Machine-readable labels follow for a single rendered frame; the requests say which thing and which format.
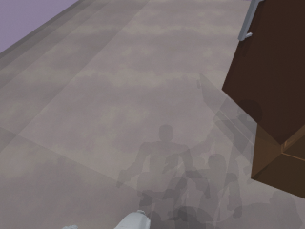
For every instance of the left robot thigh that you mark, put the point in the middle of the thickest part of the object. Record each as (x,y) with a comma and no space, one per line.
(134,220)

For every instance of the cupboard door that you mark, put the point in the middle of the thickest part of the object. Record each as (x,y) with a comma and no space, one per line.
(266,78)

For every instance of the robot left shin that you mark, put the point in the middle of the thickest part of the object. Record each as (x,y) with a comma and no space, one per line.
(141,212)

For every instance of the handle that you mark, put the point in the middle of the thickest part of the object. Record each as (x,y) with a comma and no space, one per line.
(248,20)

